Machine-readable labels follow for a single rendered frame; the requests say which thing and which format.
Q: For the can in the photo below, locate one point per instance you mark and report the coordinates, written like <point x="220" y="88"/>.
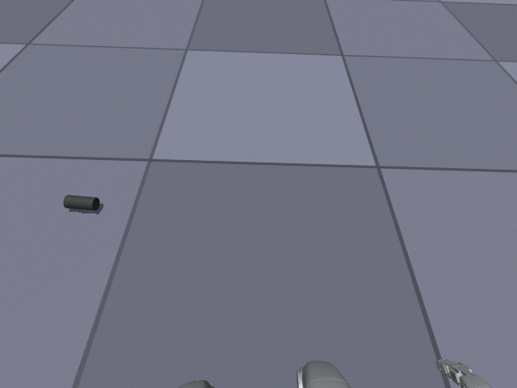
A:
<point x="81" y="202"/>

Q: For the right robot hand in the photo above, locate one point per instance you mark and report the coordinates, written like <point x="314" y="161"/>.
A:
<point x="461" y="374"/>

